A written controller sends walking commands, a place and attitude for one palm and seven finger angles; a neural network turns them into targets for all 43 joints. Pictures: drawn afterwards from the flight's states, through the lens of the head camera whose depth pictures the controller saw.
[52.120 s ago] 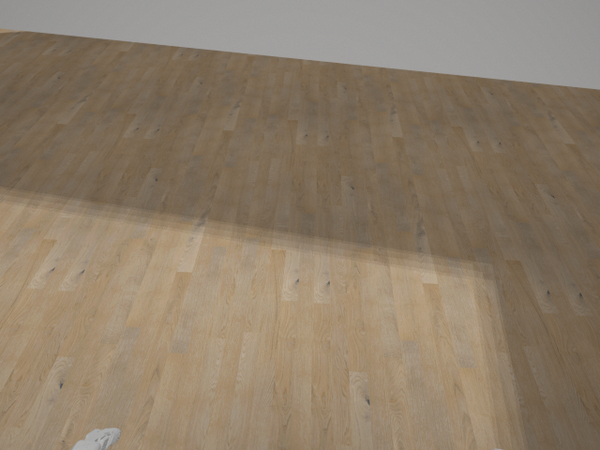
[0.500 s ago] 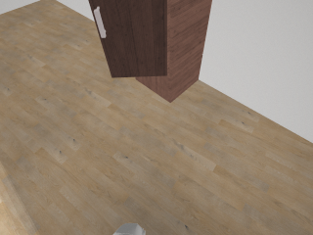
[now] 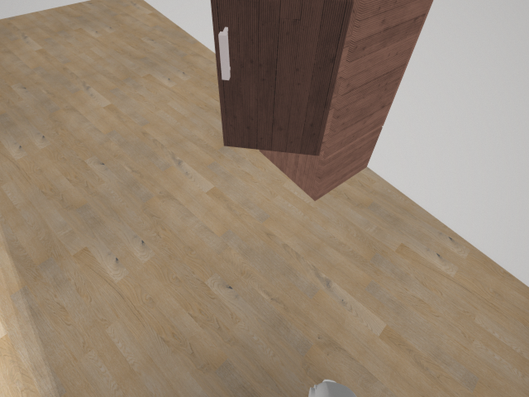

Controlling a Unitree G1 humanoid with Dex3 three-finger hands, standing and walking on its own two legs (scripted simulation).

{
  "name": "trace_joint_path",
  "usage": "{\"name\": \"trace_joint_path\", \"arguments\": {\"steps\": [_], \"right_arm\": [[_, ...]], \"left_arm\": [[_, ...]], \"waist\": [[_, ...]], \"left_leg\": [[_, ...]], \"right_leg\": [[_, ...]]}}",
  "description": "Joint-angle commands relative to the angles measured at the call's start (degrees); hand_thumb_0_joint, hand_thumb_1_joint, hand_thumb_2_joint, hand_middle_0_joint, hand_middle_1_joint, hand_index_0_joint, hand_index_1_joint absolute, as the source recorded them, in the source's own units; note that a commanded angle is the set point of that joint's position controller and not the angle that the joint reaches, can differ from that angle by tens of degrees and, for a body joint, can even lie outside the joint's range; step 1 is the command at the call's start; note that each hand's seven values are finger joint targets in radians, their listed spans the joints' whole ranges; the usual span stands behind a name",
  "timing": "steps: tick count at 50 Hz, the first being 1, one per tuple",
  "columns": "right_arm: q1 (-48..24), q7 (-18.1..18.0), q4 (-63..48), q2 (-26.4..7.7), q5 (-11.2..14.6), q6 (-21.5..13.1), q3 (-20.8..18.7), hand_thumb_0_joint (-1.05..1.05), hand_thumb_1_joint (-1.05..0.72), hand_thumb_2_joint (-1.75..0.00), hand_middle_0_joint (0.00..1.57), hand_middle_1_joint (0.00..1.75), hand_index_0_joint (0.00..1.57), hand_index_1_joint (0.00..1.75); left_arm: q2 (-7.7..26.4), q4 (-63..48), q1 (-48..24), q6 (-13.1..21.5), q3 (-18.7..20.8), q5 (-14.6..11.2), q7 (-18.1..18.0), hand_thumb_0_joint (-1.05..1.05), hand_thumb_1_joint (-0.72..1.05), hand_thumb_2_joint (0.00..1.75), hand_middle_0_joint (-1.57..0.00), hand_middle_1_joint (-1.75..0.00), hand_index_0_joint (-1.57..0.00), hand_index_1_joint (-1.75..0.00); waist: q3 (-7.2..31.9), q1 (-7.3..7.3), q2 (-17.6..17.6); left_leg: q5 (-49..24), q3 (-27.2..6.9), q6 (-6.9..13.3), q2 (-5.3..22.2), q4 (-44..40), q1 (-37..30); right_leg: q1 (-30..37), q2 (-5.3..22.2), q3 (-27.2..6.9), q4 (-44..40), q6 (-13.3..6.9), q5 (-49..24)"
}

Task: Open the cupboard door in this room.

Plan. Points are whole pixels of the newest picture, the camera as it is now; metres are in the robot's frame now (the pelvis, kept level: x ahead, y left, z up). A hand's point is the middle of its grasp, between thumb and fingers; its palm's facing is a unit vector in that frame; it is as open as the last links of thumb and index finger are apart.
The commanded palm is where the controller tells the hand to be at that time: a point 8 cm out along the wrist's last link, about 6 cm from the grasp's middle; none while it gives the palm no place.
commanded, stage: take the last steps up to it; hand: left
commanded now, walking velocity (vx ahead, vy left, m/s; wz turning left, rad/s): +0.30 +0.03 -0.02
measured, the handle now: (226, 53) +1.07 +0.22 -0.04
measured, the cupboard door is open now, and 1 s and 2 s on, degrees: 45 45 45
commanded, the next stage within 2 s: come to a stop and stand still in 1.06 s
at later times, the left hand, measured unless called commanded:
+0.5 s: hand (192, 349) +0.21 +0.15 -0.16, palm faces +0.08 -0.97 -0.23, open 7.1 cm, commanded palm none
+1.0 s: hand (181, 251) +0.42 +0.22 -0.17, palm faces +0.03 -0.98 -0.17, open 7.4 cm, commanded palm none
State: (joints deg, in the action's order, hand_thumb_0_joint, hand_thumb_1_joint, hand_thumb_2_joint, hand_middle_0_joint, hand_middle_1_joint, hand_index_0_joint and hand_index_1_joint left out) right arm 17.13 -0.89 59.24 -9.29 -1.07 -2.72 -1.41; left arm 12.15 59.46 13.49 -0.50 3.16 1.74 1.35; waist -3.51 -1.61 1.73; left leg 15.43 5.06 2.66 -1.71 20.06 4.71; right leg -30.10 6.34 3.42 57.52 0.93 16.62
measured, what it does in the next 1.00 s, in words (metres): walks ahead: right foot, then left foot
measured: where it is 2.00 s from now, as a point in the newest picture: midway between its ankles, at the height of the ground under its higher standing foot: (265, 324)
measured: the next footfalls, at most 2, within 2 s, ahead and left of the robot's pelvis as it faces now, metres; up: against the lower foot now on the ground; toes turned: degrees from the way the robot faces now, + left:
right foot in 0.20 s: +0.19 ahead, -0.13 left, +0.00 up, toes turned -8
left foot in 0.72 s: +0.39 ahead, +0.12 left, +0.00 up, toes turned +7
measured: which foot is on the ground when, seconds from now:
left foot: down 0.00-0.20, up 0.22-0.70, down 0.72-1.00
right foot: up 0.00-0.18, down 0.20-0.72, up 0.74-1.00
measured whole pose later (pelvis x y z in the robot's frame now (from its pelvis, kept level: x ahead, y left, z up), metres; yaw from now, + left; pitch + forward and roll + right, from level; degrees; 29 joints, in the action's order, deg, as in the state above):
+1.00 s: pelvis +0.36 +0.04 +0.00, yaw -1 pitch +0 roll +0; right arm 16.1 -1.3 60.1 -10.4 -1.1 -3.6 -2.2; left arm 10.3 58.8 11.4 0.6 3.2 1.8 0.7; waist -3.5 -1.0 1.7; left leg 13.0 9.0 4.1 -1.5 20.5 7.5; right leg -31.2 6.5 3.4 53.6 0.1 14.3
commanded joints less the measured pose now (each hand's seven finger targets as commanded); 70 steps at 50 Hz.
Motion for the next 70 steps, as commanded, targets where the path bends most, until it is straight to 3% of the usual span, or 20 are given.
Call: {"name": "trace_joint_path", "arguments": {"steps": [1, 6, 8, 9, 10, 11, 14, 17, 30, 34, 36, 37, 43, 55, 57, 58, 60, 61, 65, 70], "right_arm": [[6.81, -0.53, 1.09, -8.36, -0.31, -1.13, -1.45, 0.00, -0.90, -0.90, 0.20, 0.30, 0.20, 0.30], [7.98, -0.61, 3.05, -8.65, -0.75, -0.77, -1.43, 0.00, -0.90, -0.90, 0.20, 0.30, 0.20, 0.30], [7.45, -0.66, 3.59, -8.36, -0.44, -0.63, -1.28, 0.00, -0.90, -0.90, 0.20, 0.30, 0.20, 0.30], [6.48, -0.31, 3.33, -7.79, 0.13, -0.84, -1.34, 0.00, -0.90, -0.90, 0.20, 0.30, 0.20, 0.30], [7.98, 0.05, 2.00, -5.45, 0.77, -1.10, -1.24, 0.00, -0.90, -0.90, 0.20, 0.30, 0.20, 0.30], [6.23, -0.07, 1.04, -6.46, 0.92, -0.57, -1.54, 0.00, -0.90, -0.90, 0.20, 0.30, 0.20, 0.30], [0.55, 0.56, 1.01, -3.94, -0.07, 0.66, -2.10, 0.00, -0.90, -0.90, 0.20, 0.30, 0.20, 0.30], [4.31, 1.19, 2.73, -1.38, -0.48, 1.78, -1.58, 0.00, -0.90, -0.90, 0.20, 0.30, 0.20, 0.30], [-13.78, 3.22, -5.07, -2.64, -0.15, 0.94, -1.65, 0.00, -0.90, -0.90, 0.20, 0.30, 0.20, 0.30], [-1.21, 2.03, -1.62, -6.79, -0.68, -0.18, -2.29, 0.00, -0.90, -0.90, 0.20, 0.30, 0.20, 0.30], [12.66, 0.25, 0.82, -16.78, -1.09, -0.23, -4.36, 0.00, -0.90, -0.90, 0.20, 0.30, 0.20, 0.30], [10.44, -0.14, 0.62, -16.04, -0.64, 0.09, -4.08, 0.00, -0.90, -0.90, 0.20, 0.30, 0.20, 0.30], [0.34, -0.64, -1.65, -7.41, -0.21, -1.70, -1.29, 0.00, -0.90, -0.90, 0.20, 0.30, 0.20, 0.30], [6.96, -0.77, 2.45, -7.46, -0.84, -0.83, -1.11, 0.00, -0.90, -0.90, 0.20, 0.30, 0.20, 0.30], [7.13, -0.81, 3.14, -7.20, -0.46, -0.52, -0.86, 0.00, -0.90, -0.90, 0.20, 0.30, 0.20, 0.30], [7.12, -0.70, 3.07, -6.05, 0.09, -0.64, -0.60, 0.00, -0.90, -0.90, 0.20, 0.30, 0.20, 0.30], [7.18, -0.80, 1.35, -4.74, 0.96, 0.06, -0.58, 0.00, -0.90, -0.90, 0.20, 0.30, 0.20, 0.30], [4.64, -1.15, 1.37, -4.62, 1.04, 0.96, -0.40, 0.00, -0.90, -0.90, 0.20, 0.30, 0.20, 0.30], [4.70, -0.85, 2.61, -2.16, 1.52, 3.87, -0.54, 0.00, -0.90, -0.90, 0.20, 0.30, 0.20, 0.30], [4.35, -0.29, 1.28, -2.33, 0.80, 5.10, -1.53, 0.00, -0.90, -0.90, 0.20, 0.30, 0.20, 0.30]], "left_arm": [[1.16, -5.68, -7.02, 1.65, -0.38, -0.53, 0.23, 0.00, 0.90, 0.90, -0.20, -0.30, -0.20, -0.30], [1.60, -7.15, -10.03, 1.70, -0.06, -0.60, 0.48, 0.00, 0.90, 0.90, -0.20, -0.30, -0.20, -0.30], [3.10, -5.08, -2.69, 2.15, 0.83, -0.45, 0.37, 0.00, 0.90, 0.90, -0.20, -0.30, -0.20, -0.30], [6.09, -2.49, 6.00, 2.86, 1.81, -0.27, 0.00, 0.00, 0.90, 0.90, -0.20, -0.30, -0.20, -0.30], [11.66, 0.15, 15.08, 3.48, 3.38, -0.12, -0.70, 0.00, 0.90, 0.90, -0.20, -0.30, -0.20, -0.30], [13.07, 0.06, 15.83, 3.49, 3.45, -1.21, -1.12, 0.00, 0.90, 0.90, -0.20, -0.30, -0.20, -0.30], [5.19, -3.45, 2.33, 3.59, 1.49, -1.21, -1.94, 0.00, 0.90, 0.90, -0.20, -0.30, -0.20, -0.30], [2.13, -2.44, 2.66, 5.14, 0.56, -0.97, -1.71, 0.00, 0.90, 0.90, -0.20, -0.30, -0.20, -0.30], [5.78, 3.37, 9.98, 5.60, 0.61, -0.43, -2.04, 0.00, 0.90, 0.90, -0.20, -0.30, -0.20, -0.30], [5.68, 3.22, 8.11, 4.94, 0.73, -0.67, -1.79, 0.00, 0.90, 0.90, -0.20, -0.30, -0.20, -0.30], [1.16, -0.44, 8.55, 4.92, -0.44, -1.16, -1.19, 0.00, 0.90, 0.90, -0.20, -0.30, -0.20, -0.30], [1.57, -1.64, 5.54, 4.93, -0.42, -0.93, -1.54, 0.00, 0.90, 0.90, -0.20, -0.30, -0.20, -0.30], [-1.02, -0.35, 5.59, 2.35, -0.14, -0.24, -0.53, 0.00, 0.90, 0.90, -0.20, -0.30, -0.20, -0.30], [0.56, -5.71, -7.41, 1.67, -0.61, -0.34, -0.41, 0.00, 0.90, 0.90, -0.20, -0.30, -0.20, -0.30], [1.95, -4.33, -2.59, 2.19, -0.24, -0.36, -0.49, 0.00, 0.90, 0.90, -0.20, -0.30, -0.20, -0.30], [4.47, -2.64, 2.53, 2.77, 0.37, -0.41, -0.83, 0.00, 0.90, 0.90, -0.20, -0.30, -0.20, -0.30], [11.04, -0.17, 11.48, 3.30, 1.09, -1.24, -1.97, 0.00, 0.90, 0.90, -0.20, -0.30, -0.20, -0.30], [9.23, -1.05, 7.77, 3.55, 0.74, -1.31, -2.80, 0.00, 0.90, 0.90, -0.20, -0.30, -0.20, -0.30], [7.35, -4.18, -2.71, 2.20, 0.27, -0.88, -3.82, 0.00, 0.90, 0.90, -0.20, -0.30, -0.20, -0.30], [7.45, -4.47, -3.96, 0.99, 1.50, -0.49, -3.78, 0.00, 0.90, 0.90, -0.20, -0.30, -0.20, -0.30]], "waist": [[-1.65, 2.85, -6.30], [-3.18, 2.72, -7.17], [-0.33, -1.13, -3.98], [3.47, -5.05, 1.38], [10.27, -7.12, 13.48], [11.09, -6.68, 14.97], [0.01, -0.79, 2.64], [1.94, 1.72, 5.17], [-2.37, -1.08, 5.65], [3.06, 5.70, 1.41], [13.08, 9.26, -17.01], [11.94, 8.40, -11.38], [2.31, 1.18, -6.91], [-1.30, 2.54, -5.84], [1.83, 0.13, -4.27], [5.04, -1.80, -0.95], [9.92, -3.69, 10.25], [10.10, -2.71, 9.41], [7.37, 1.68, 6.40], [5.67, 2.38, 7.11]], "left_leg": [[-20.63, -7.90, 7.66, 15.49, -8.70, -2.28], [-18.48, -7.15, 6.59, 15.83, -5.53, 0.61], [-19.50, -5.18, 4.50, 13.16, 4.13, 5.44], [-16.87, -2.45, 2.22, 9.12, 16.05, 12.66], [2.25, 2.50, -1.06, 1.50, 33.86, 25.86], [18.71, -2.63, -1.36, 1.48, 48.43, 28.68], [3.64, -7.40, -2.30, 8.53, 48.93, 29.04], [-1.25, -4.25, -4.20, 8.54, 40.61, 24.80], [-2.76, -0.02, -3.64, 5.64, 17.45, 25.16], [-4.85, 1.84, -0.91, 2.35, 6.39, -0.36], [-13.07, -27.51, 9.69, 25.10, -0.17, -19.15], [-10.23, -27.01, 11.66, 26.52, -1.38, -14.51], [-12.93, -9.79, 7.15, 18.13, -8.72, 4.81], [-25.21, -4.74, 5.82, 16.21, -3.55, 1.83], [-23.76, -2.49, 2.98, 13.20, 4.26, 3.59], [-20.00, -0.90, 0.72, 10.39, 11.90, 10.59], [21.83, 1.94, -4.35, 1.92, 33.81, 23.46], [21.56, -4.03, -4.51, 4.42, 36.31, 22.00], [13.71, -3.77, -5.39, 4.32, 30.49, 15.76], [5.90, -1.62, -5.99, 2.84, 22.27, 13.42]], "right_leg": [[-2.33, 0.08, 1.05, -9.79, -0.12, -2.79], [6.53, -2.36, 2.90, -18.71, -1.30, -2.76], [20.91, -4.40, 3.61, -25.22, -2.24, -5.49], [34.25, -1.08, -1.91, -28.12, -4.13, -5.05], [47.53, 14.81, -22.83, -34.94, -10.45, -5.01], [42.50, 21.83, -33.97, -43.04, -14.45, 0.87], [22.16, 15.54, -18.50, -47.19, -10.62, 4.09], [19.80, 10.18, -6.64, -47.75, -7.98, -9.85], [28.13, 12.77, -3.75, -44.37, -9.07, -21.82], [18.77, 7.00, 1.81, -25.09, -5.32, -27.03], [-2.55, -4.48, 4.85, 6.12, -1.56, 15.83], [-5.88, -3.12, -0.04, 14.01, -2.77, 16.79], [-1.95, 1.45, -2.00, 7.63, -1.07, 1.85], [7.74, -2.60, 2.49, -20.19, -1.91, -2.85], [18.99, -4.12, 3.34, -28.48, -2.50, -7.69], [31.10, -0.80, -1.35, -29.48, -4.14, -15.72], [41.44, 20.75, -20.24, -34.34, -15.73, -47.20], [35.53, 18.92, -19.07, -34.15, -16.36, -56.37], [23.15, 12.56, -6.05, -34.92, -12.47, -52.56], [18.32, 9.94, -4.56, -34.97, -10.37, -35.51]]}}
